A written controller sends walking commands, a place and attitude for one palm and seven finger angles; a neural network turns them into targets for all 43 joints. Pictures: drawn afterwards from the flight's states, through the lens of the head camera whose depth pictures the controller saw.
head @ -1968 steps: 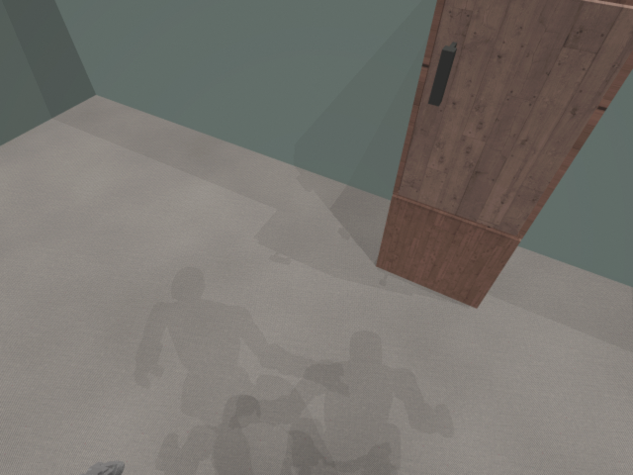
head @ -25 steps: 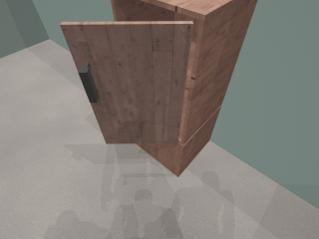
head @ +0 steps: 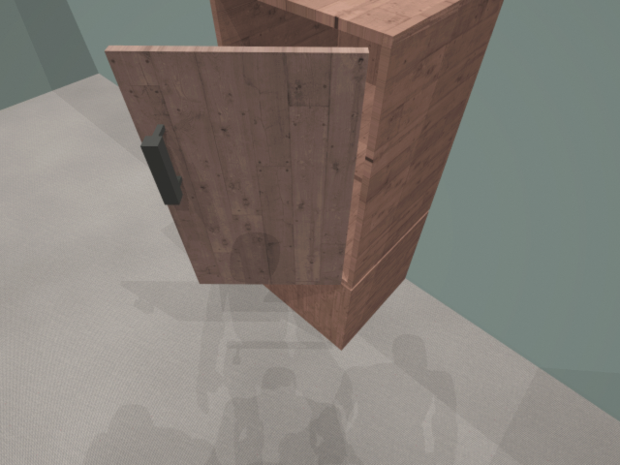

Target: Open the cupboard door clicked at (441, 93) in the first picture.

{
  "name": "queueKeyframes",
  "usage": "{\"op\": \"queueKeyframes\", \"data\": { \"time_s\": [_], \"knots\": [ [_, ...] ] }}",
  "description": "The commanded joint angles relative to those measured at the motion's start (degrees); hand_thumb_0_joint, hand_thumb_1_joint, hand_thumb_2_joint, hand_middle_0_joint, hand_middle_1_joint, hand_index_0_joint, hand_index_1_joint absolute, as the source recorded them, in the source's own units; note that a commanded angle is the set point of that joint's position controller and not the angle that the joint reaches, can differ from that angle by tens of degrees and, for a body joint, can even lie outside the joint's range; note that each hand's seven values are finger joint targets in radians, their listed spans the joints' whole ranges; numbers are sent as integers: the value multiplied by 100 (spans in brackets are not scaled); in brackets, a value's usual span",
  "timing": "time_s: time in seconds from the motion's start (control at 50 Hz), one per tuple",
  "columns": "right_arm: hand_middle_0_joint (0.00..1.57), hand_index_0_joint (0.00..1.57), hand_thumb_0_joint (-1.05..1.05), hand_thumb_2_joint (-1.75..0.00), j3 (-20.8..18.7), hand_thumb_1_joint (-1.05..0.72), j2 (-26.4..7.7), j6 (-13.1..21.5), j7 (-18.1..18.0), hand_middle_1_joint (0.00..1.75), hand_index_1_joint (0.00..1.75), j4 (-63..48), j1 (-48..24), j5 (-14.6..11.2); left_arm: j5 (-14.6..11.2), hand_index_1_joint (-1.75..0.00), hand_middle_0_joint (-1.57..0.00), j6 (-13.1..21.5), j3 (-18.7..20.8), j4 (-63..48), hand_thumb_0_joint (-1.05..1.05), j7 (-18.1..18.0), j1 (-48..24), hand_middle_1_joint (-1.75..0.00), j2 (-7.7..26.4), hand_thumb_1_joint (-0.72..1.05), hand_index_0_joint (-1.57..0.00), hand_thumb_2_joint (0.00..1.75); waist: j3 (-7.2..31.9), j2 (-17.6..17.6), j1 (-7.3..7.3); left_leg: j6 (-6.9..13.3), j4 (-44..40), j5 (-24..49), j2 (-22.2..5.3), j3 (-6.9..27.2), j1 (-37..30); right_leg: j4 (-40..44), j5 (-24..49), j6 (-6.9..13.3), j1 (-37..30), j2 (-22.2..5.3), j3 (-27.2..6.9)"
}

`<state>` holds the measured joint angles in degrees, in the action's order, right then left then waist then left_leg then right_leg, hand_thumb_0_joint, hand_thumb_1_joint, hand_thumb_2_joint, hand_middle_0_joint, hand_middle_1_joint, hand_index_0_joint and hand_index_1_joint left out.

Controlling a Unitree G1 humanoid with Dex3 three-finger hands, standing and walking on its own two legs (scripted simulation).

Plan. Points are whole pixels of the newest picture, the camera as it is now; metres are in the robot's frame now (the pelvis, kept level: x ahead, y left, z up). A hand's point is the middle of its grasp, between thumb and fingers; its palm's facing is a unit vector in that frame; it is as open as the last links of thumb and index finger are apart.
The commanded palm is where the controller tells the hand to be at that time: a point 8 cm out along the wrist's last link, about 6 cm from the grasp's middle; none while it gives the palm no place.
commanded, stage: come to a stop and stand still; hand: left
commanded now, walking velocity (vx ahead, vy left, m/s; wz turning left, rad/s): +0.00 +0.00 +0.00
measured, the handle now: (166, 164) +0.55 +0.28 +0.06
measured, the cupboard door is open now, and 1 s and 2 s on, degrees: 42 42 42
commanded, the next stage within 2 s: look again from close up in 0.20 s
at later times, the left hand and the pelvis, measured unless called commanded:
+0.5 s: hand out of the picture +0.00 +0.17 -0.17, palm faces +0.04 -0.98 -0.19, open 7.3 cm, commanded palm none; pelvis +0.00 +0.00 +0.00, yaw +1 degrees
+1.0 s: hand out of the picture -0.02 +0.16 -0.18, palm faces +0.06 -0.98 -0.17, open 7.3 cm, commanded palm none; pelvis -0.01 +0.00 +0.00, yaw +1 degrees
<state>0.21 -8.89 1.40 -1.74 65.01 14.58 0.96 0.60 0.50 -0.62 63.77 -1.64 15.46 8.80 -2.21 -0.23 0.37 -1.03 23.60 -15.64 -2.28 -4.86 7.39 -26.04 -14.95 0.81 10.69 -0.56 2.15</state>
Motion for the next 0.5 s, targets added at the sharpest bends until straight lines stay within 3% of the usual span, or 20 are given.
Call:
{"op": "queueKeyframes", "data": {
  "time_s": [0.0, 0.12, 0.48],
  "knots": [
    [20, 20, 0, -90, -58, -90, -491, 61, -30, 30, 30, -106, 419, -26, 0, -30, -20, 135, 124, -163, 0, -38, 323, -30, 631, 90, -20, 90, 152, 122, -29, 195, -302, 1209, -421, 363, 51, 352, 1803, 152, -157, -590, -536],
    [20, 20, 0, -90, -55, -90, -458, 35, -37, 30, 30, -81, 400, -25, 2, -30, -20, 119, 114, -147, 0, -41, 337, -30, 605, 90, -20, 90, -87, 71, -23, 186, -337, 1097, -434, 363, 91, 426, 1621, 154, -32, -556, -524],
    [20, 20, 0, -90, -47, -90, -416, 45, -37, 30, 30, -30, 522, -20, -5, -30, -20, 119, 122, -141, 0, -34, 386, -30, 564, 90, -20, 90, -130, 71, 1, 187, -428, 933, -413, 418, 194, 528, 1231, 151, -64, -553, -487]
  ]
}}
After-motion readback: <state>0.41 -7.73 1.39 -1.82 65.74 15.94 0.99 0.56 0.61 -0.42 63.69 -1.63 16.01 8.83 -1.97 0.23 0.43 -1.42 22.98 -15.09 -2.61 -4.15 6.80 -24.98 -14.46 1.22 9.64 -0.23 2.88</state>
